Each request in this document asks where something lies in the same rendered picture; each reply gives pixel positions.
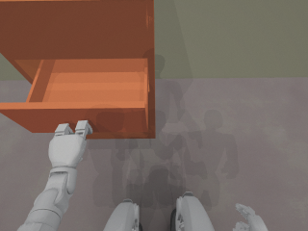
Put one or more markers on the robot left forearm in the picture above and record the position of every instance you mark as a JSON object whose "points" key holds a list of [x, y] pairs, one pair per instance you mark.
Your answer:
{"points": [[53, 202]]}

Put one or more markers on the robot left hand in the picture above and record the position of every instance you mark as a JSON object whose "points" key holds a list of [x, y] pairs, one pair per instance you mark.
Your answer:
{"points": [[67, 150]]}

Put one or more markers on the right robot shin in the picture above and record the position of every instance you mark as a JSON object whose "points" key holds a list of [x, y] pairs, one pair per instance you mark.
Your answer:
{"points": [[178, 225]]}

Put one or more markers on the drawer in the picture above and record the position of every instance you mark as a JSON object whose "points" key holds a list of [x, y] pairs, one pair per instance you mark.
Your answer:
{"points": [[111, 94]]}

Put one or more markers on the robot right hand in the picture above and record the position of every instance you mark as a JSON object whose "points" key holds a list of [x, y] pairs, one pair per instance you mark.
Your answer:
{"points": [[254, 222]]}

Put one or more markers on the cabinet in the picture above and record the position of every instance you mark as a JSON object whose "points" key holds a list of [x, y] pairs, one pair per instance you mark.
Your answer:
{"points": [[35, 30]]}

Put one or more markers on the right robot thigh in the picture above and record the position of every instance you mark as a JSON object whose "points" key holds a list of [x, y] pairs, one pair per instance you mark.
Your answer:
{"points": [[190, 211]]}

